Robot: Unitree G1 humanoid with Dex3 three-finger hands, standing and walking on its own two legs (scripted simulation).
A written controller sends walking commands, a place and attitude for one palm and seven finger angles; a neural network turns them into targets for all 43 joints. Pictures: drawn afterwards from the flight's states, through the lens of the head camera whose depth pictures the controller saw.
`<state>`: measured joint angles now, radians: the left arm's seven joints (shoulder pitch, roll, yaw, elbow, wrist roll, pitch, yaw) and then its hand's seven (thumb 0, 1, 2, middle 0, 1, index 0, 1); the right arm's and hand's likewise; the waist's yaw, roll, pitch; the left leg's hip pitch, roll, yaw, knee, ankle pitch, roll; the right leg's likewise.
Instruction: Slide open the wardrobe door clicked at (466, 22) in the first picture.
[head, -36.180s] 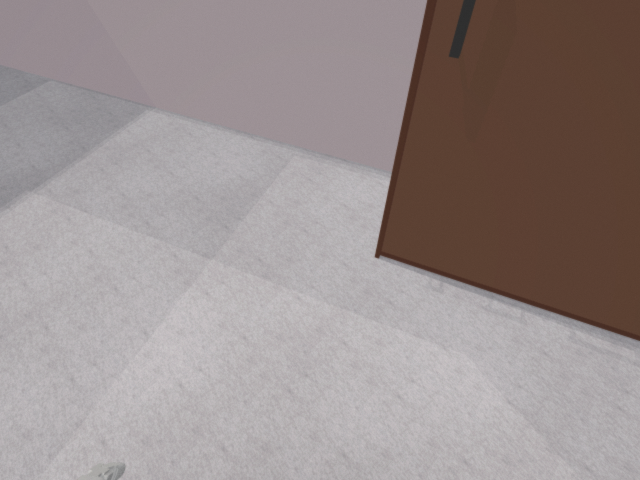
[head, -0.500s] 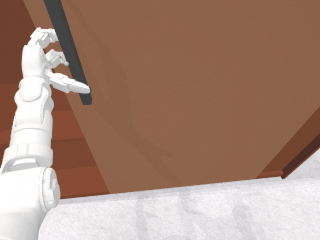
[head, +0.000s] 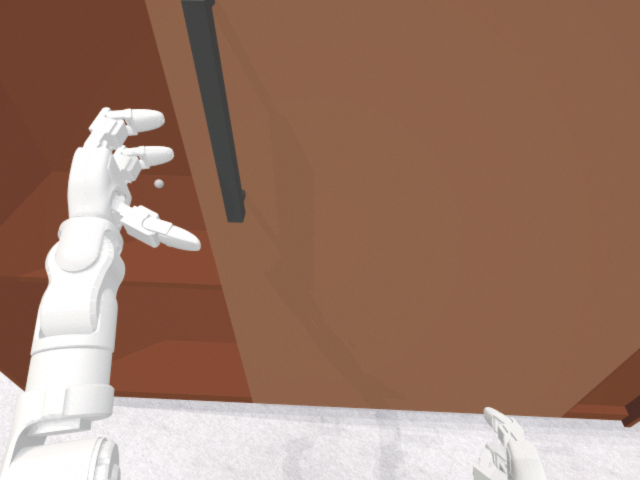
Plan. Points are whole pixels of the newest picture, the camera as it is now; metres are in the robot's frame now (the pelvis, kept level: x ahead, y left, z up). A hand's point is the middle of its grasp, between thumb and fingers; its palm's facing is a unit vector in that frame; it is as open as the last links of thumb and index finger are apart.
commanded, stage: slip the hand off the handle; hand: left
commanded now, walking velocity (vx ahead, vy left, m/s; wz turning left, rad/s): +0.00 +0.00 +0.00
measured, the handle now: (224, 122) +0.48 +0.18 +0.23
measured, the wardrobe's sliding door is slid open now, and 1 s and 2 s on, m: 0.70 0.70 0.70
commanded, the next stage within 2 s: draw the hand back to the body in 0.30 s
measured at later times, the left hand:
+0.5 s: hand (161, 206) +0.32 +0.20 +0.22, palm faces +0.14 -0.99 -0.07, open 14.7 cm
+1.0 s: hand (104, 273) +0.24 +0.23 +0.20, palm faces +0.30 -0.94 -0.15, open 14.4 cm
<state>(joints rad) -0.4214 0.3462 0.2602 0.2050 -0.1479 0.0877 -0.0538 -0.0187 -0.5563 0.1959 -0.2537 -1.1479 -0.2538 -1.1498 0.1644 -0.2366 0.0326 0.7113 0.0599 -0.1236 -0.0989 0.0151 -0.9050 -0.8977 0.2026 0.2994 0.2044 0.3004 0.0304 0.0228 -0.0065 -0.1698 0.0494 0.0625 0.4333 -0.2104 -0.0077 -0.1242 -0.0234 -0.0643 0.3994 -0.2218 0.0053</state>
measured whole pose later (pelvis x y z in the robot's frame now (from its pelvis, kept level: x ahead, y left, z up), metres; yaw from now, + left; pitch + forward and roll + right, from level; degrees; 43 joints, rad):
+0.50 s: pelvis +0.01 -0.02 +0.00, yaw +1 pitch -5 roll +0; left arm -0.27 0.34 0.29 -0.01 -0.24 0.29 -0.16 -0.02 -0.56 0.20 -0.25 -1.15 -0.25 -1.15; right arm 0.14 -0.24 0.07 0.73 0.07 -0.10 -0.12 0.02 -0.90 -0.90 0.20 0.30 0.21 0.30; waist 0.06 0.05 -0.01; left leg -0.09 0.06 0.05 0.39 -0.20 -0.03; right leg -0.06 -0.01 -0.08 0.39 -0.24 -0.02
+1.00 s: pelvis -0.01 -0.02 +0.00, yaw +1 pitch -8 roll -1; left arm -0.01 0.37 0.34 -0.20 -0.23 0.23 -0.08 -0.02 -0.47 0.24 -0.25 -1.10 -0.25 -1.10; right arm 0.11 -0.25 0.07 0.68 0.04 -0.20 -0.11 0.02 -0.90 -0.90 0.20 0.30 0.20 0.30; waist 0.06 0.06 0.01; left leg -0.10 0.07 0.03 0.43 -0.20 -0.03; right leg -0.05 0.00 -0.09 0.40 -0.22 -0.02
